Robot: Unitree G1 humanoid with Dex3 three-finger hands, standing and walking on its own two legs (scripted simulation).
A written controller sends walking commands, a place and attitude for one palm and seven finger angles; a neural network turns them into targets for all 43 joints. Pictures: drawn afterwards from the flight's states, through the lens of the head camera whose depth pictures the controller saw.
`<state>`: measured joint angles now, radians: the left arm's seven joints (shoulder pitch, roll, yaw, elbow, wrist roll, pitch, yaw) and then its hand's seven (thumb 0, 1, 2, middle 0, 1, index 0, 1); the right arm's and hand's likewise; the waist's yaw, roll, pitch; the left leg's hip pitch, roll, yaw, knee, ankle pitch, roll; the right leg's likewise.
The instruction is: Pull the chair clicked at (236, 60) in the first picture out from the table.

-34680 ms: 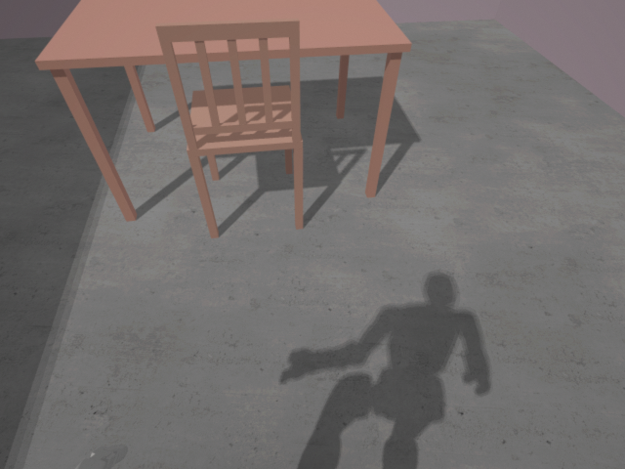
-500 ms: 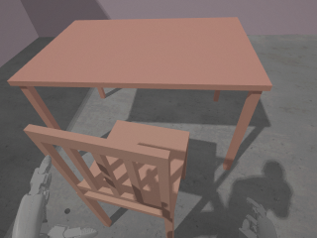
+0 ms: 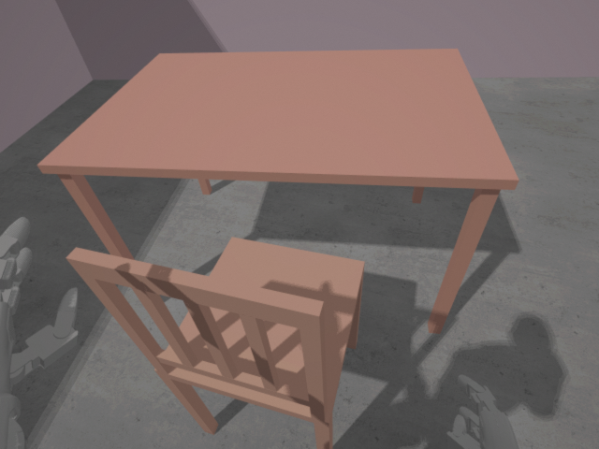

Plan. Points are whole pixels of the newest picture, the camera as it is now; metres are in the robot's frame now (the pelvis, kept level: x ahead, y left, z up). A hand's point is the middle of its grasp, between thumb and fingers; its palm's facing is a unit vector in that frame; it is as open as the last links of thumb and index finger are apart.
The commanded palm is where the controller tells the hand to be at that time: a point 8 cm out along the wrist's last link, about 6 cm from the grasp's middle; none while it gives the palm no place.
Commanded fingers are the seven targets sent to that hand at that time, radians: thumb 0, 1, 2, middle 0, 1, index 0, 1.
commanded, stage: draw the hand back to the body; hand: left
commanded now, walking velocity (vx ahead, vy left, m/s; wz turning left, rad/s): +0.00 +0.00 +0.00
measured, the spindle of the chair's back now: (214, 340) +0.31 +0.20 -0.09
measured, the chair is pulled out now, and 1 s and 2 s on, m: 0.29 0.29 0.29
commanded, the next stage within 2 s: step back with the hand held close in 0.36 s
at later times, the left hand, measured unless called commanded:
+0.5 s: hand (54, 320) +0.19 +0.27 +0.17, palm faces +0.49 -0.76 -0.43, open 7.4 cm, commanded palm +0.14 +0.31 +0.18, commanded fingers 0.00 0.90 0.90 -0.20 -0.30 -0.20 -0.30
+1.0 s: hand (23, 357) +0.15 +0.28 +0.17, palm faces +0.43 -0.73 -0.53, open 7.4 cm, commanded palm +0.10 +0.31 +0.18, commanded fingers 0.00 0.90 0.90 -0.20 -0.30 -0.20 -0.30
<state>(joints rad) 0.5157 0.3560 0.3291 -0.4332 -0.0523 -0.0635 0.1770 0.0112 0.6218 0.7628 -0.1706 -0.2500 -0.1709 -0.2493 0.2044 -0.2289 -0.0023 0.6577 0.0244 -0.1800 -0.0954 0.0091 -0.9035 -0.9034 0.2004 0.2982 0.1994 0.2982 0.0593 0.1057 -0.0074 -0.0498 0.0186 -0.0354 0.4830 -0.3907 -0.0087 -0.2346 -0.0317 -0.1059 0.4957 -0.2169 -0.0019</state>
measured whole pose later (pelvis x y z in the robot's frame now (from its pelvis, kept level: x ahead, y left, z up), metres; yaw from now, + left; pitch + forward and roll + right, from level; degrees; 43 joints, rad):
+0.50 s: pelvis +0.00 +0.01 +0.00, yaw -1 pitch -3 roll -1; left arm 0.48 0.34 0.35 -0.40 -0.05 -0.07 0.17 0.02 0.89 0.89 -0.21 -0.31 -0.21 -0.31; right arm 0.19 -0.22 0.00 0.67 0.03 -0.16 -0.08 0.01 -0.90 -0.90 0.20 0.30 0.20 0.30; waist 0.06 0.10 0.01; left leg -0.02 0.01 -0.02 0.45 -0.37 0.00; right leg -0.21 -0.04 -0.09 0.46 -0.19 0.01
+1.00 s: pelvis -0.05 +0.01 +0.00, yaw -1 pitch -1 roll +1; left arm 0.59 0.43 0.45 -0.52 -0.03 -0.15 0.18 0.02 0.89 0.89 -0.21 -0.31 -0.21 -0.31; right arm 0.19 -0.19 -0.03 0.60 0.02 -0.06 -0.09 0.01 -0.90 -0.90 0.20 0.30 0.20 0.30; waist 0.01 0.00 0.05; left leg -0.18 -0.03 0.00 0.54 -0.34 0.01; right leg -0.37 -0.07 -0.06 0.53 -0.14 0.02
